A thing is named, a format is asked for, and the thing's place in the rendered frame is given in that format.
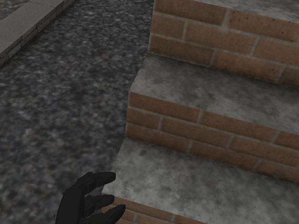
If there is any left robot hand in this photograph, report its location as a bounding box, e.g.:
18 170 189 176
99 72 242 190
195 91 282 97
54 172 126 224

